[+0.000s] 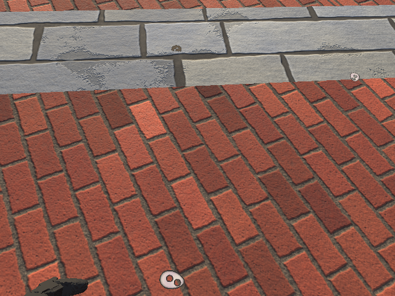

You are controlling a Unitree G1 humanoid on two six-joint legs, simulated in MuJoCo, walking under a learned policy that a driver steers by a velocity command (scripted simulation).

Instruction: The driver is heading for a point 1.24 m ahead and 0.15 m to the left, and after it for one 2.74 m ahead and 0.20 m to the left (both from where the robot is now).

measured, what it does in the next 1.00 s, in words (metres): walks ahead, turning left: right foot, then left foot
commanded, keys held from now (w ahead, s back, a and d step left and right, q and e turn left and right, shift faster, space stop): q+shift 0.18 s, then w+q+shift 0.06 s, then w+shift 0.50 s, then w+e+shift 0.26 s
